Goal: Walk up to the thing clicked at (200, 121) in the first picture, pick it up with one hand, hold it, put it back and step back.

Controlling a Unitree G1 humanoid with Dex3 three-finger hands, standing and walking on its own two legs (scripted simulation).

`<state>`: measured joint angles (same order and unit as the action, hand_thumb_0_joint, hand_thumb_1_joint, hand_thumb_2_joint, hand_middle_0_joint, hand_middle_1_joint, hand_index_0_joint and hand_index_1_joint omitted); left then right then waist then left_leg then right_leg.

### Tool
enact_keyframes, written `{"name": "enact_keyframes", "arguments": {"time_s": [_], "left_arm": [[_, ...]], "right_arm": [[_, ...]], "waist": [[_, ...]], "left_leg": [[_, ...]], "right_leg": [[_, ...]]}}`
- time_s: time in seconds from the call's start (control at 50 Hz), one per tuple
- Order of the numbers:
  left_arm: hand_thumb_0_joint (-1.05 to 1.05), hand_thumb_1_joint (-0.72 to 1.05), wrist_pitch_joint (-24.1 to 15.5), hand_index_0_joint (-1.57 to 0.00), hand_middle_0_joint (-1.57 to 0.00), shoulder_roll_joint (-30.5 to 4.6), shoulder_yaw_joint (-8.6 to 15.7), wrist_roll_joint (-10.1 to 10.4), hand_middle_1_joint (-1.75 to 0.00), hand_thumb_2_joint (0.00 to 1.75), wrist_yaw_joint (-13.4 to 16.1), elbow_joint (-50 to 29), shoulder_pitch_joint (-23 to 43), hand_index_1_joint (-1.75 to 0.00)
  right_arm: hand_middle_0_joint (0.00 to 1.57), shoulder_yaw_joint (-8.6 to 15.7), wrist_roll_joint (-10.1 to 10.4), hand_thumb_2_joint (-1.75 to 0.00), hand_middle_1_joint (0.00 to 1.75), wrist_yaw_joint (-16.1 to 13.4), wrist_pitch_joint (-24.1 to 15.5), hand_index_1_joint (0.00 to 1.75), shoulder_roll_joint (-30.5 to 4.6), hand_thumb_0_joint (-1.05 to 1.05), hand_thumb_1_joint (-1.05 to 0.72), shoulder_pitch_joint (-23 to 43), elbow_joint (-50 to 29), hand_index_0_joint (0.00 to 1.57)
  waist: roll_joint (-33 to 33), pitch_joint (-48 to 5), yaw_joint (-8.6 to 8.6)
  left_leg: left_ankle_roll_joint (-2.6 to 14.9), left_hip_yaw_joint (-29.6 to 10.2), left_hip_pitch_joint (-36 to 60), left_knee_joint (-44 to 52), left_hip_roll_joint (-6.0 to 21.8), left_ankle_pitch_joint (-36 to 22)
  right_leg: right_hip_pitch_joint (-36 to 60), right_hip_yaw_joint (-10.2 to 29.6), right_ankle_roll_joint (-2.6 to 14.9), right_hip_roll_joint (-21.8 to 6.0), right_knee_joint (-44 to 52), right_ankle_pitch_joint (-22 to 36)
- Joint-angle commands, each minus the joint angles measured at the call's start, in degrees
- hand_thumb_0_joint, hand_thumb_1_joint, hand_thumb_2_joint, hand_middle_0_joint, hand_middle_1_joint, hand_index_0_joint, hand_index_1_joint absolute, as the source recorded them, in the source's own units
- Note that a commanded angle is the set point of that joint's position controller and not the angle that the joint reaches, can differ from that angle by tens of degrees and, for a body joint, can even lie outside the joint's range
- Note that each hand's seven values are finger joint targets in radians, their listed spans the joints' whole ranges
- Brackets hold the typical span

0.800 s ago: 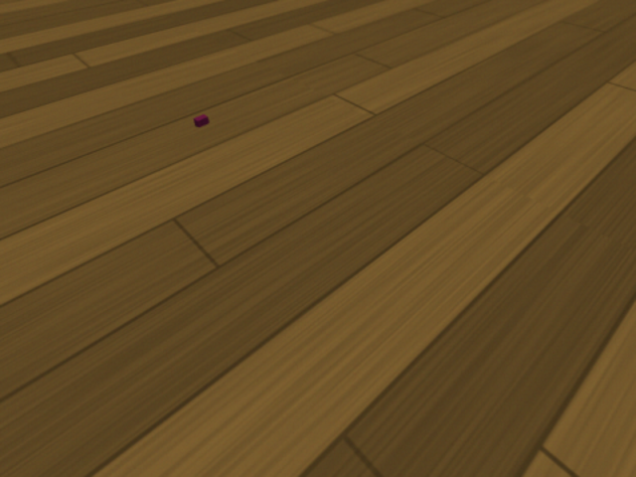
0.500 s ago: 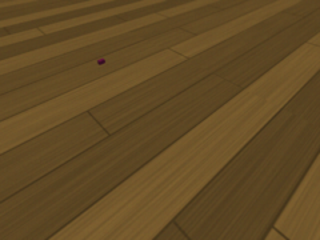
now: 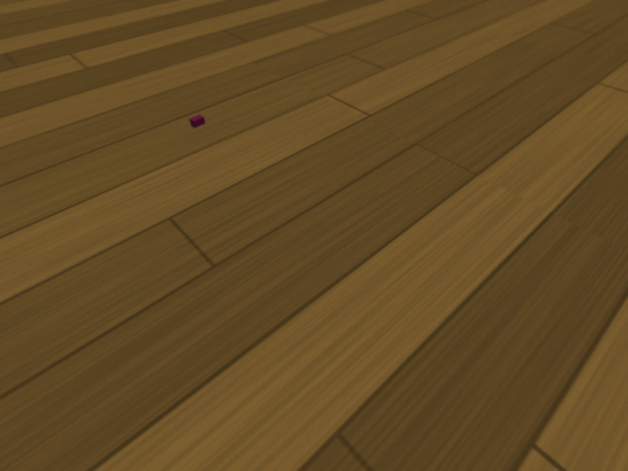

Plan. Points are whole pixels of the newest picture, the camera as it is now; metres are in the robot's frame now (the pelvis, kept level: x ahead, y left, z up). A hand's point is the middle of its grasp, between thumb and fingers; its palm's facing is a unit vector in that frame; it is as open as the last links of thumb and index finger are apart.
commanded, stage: stand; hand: left
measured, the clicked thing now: (197, 121) +2.26 +0.77 -0.76
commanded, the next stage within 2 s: walk up in 0.32 s
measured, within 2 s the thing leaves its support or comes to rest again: neither
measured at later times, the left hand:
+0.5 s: hand out of the picture +0.06 +0.30 -0.14, palm faces +0.08 -0.93 -0.36, open 7.4 cm
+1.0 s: hand (82, 372) +0.33 +0.41 -0.14, palm faces +0.06 -0.94 -0.33, open 7.4 cm
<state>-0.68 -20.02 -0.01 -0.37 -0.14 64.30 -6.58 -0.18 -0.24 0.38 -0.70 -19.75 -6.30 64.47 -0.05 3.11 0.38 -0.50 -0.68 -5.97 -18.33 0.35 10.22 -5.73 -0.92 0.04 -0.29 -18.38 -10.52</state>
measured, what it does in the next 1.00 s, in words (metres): walks ahead: left foot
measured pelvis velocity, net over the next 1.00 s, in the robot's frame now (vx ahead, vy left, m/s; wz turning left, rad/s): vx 0.25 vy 0.12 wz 0.14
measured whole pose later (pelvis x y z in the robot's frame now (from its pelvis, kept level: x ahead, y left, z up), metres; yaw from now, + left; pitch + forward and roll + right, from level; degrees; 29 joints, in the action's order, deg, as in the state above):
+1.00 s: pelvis +0.25 +0.12 -0.01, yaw +8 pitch -2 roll +2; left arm -1.7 -26.0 3.2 -0.6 -7.6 56.3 -7.3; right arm 4.0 -0.2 4.7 -5.5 -23.0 -20.6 57.7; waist -2.5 1.3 -2.2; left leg 0.3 4.8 2.2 -17.3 0.3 17.9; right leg -33.7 -1.4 0.7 -7.8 -40.7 -6.4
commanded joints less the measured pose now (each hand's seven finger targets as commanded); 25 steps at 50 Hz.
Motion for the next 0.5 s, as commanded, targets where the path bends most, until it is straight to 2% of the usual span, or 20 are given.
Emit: {"name": "enact_keyframes", "arguments": {"time_s": [0.0,0.1,0.22,0.28,0.3,0.32,0.34,0.36,0.38,0.4,0.42,0.44,0.46,0.48], "left_arm": [[0.00,0.90,-1.4,-0.20,-0.20,-12.0,2.1,-0.1,-0.30,0.90,0.7,-3.6,1.7,-0.30],[0.00,0.90,-1.3,-0.20,-0.20,-12.2,2.2,-0.3,-0.30,0.90,0.7,-3.7,1.8,-0.30],[0.00,0.90,-1.1,-0.20,-0.20,-12.1,2.0,-0.2,-0.30,0.90,0.7,-3.8,1.7,-0.30],[0.00,0.90,-1.1,-0.20,-0.20,-12.0,2.0,-0.2,-0.30,0.90,0.7,-3.5,1.4,-0.30],[0.00,0.90,-2.6,-0.20,-0.20,-20.9,6.7,-1.0,-0.30,0.90,-1.5,-6.5,-2.4,-0.30],[0.00,0.90,-3.0,-0.20,-0.20,-20.7,7.1,-1.5,-0.30,0.90,-2.1,-5.8,-3.7,-0.30],[0.00,0.90,-3.5,-0.20,-0.20,-21.7,8.1,-1.7,-0.30,0.90,-2.2,-5.5,-7.9,-0.30],[0.00,0.90,-4.0,-0.20,-0.20,-23.2,8.7,-1.8,-0.30,0.90,-1.9,-6.2,-8.7,-0.30],[0.00,0.90,-4.7,-0.20,-0.20,-23.6,8.6,-2.0,-0.30,0.90,-1.8,-8.3,-6.6,-0.30],[0.00,0.90,-5.0,-0.20,-0.20,-21.9,8.1,-1.4,-0.30,0.90,-1.7,-9.6,-3.0,-0.30],[0.00,0.90,-5.1,-0.20,-0.20,-20.8,7.8,-1.4,-0.30,0.90,-1.6,-10.4,-1.3,-0.30],[0.00,0.90,-5.2,-0.20,-0.20,-21.2,7.9,-1.7,-0.30,0.90,-1.7,-11.0,0.1,-0.30],[0.00,0.90,-5.3,-0.20,-0.20,-21.8,7.9,-1.8,-0.30,0.90,-1.9,-11.6,1.2,-0.30],[0.00,0.90,-5.4,-0.20,-0.20,-22.6,8.1,-2.2,-0.30,0.90,-2.2,-12.5,3.1,-0.30]], "right_arm": [[0.20,2.0,-0.2,-0.90,0.30,-0.9,-1.2,0.30,-12.1,0.00,-0.90,1.9,-3.5,0.20],[0.20,2.1,-0.2,-0.90,0.30,-1.0,-1.2,0.30,-12.3,0.00,-0.90,2.1,-3.6,0.20],[0.20,2.0,-0.2,-0.90,0.30,-1.1,-1.2,0.30,-12.4,0.00,-0.90,2.1,-3.6,0.20],[0.20,2.0,-0.2,-0.90,0.30,-1.0,-1.1,0.30,-12.3,0.00,-0.90,1.8,-3.4,0.20],[0.20,6.9,-1.3,-0.90,0.30,1.3,-2.1,0.30,-19.1,0.00,-0.90,0.5,-7.5,0.20],[0.20,7.0,-1.8,-0.90,0.30,2.5,-1.9,0.30,-19.3,0.00,-0.90,5.4,-8.6,0.20],[0.20,6.5,-1.9,-0.90,0.30,3.0,-2.0,0.30,-16.6,0.00,-0.90,10.1,-11.2,0.20],[0.20,5.8,-2.3,-0.90,0.30,3.4,-2.1,0.30,-13.5,0.00,-0.90,13.7,-13.6,0.20],[0.20,6.1,-2.5,-0.90,0.30,3.6,-2.5,0.30,-14.2,0.00,-0.90,13.3,-14.0,0.20],[0.20,6.9,-2.1,-0.90,0.30,3.8,-2.7,0.30,-16.3,0.00,-0.90,10.3,-13.1,0.20],[0.20,7.3,-1.6,-0.90,0.30,4.6,-2.8,0.30,-17.0,0.00,-0.90,7.2,-12.7,0.20],[0.20,7.5,-1.1,-0.90,0.30,5.3,-2.7,0.30,-17.0,0.00,-0.90,5.0,-12.6,0.20],[0.20,7.8,-1.1,-0.90,0.30,5.9,-2.4,0.30,-16.9,0.00,-0.90,4.0,-12.3,0.20],[0.20,8.0,-1.1,-0.90,0.30,6.5,-2.1,0.30,-16.9,0.00,-0.90,3.4,-12.6,0.20]], "waist": [[0.3,-4.7,-0.31],[0.5,-5.5,-0.24],[0.4,-4.5,-0.22],[-0.2,-4.2,-0.33],[0.7,-11.1,1.40],[2.3,-4.8,3.72],[-2.9,-1.5,6.69],[-12.5,1.8,9.00],[-8.7,2.4,8.03],[-3.3,1.6,5.28],[-2.6,-0.7,3.07],[-5.0,-2.7,1.64],[-7.7,-2.6,1.17],[-10.0,-2.0,-0.02]], "left_leg": [[1.89,-5.2,0.3,2.1,6.8,-7.8],[2.04,-4.9,0.9,1.7,6.9,-9.3],[1.74,-5.0,0.9,2.2,7.0,-9.6],[1.94,-5.0,0.5,2.1,7.0,-7.5],[5.91,-7.8,-6.8,-3.5,5.4,27.0],[5.16,-7.2,-20.0,-5.8,4.6,31.5],[3.34,-2.0,-31.2,-15.0,2.1,25.1],[2.88,2.1,-41.7,-29.6,1.4,16.9],[1.76,-2.1,-43.3,-32.9,5.2,14.6],[1.17,-5.3,-40.2,-35.4,6.7,12.2],[0.96,-5.2,-37.4,-34.5,7.4,10.9],[0.71,-4.3,-35.2,-31.7,7.7,11.5],[0.02,-2.3,-31.4,-29.0,7.8,11.2],[0.08,-1.4,-27.2,-26.7,8.2,10.7]], "right_leg": [[0.7,5.6,1.33,-7.3,2.9,7.3],[1.4,5.7,1.48,-7.6,2.5,9.7],[0.3,5.2,1.43,-7.2,2.4,8.4],[0.5,5.6,1.51,-7.4,2.7,7.4],[5.3,4.2,3.64,-6.1,-3.1,-24.8],[5.5,8.1,5.24,-8.7,-1.9,-32.9],[10.3,16.3,8.34,-14.2,4.9,-39.8],[12.6,26.8,12.10,-24.5,13.9,-42.1],[11.3,30.4,15.22,-29.0,15.7,-36.4],[8.7,26.6,14.13,-26.4,14.5,-32.9],[9.7,20.5,12.56,-22.0,13.3,-30.8],[10.9,15.3,11.63,-19.7,12.8,-29.5],[7.7,11.1,10.94,-18.6,13.0,-28.4],[3.6,8.6,10.64,-18.0,13.4,-26.8]]}}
